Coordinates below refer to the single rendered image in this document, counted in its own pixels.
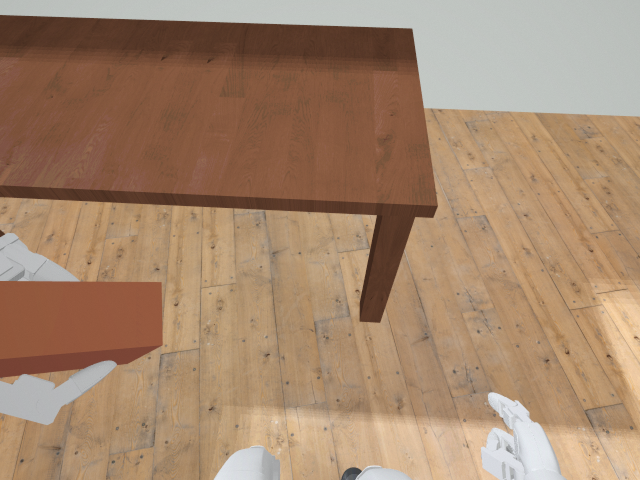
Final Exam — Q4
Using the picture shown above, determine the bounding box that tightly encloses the robot left thigh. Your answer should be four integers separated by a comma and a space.
214, 448, 280, 480

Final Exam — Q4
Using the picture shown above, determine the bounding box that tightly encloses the table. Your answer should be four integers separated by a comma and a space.
0, 15, 438, 323

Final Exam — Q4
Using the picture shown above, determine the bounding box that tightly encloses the sponge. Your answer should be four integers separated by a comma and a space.
0, 281, 163, 378

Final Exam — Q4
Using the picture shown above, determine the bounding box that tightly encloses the left robot hand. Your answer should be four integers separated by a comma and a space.
0, 233, 117, 425

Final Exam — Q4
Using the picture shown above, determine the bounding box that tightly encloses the robot right shin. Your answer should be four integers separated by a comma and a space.
356, 466, 382, 479

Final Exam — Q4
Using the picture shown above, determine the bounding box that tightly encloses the right robot hand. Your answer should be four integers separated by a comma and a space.
481, 392, 562, 480

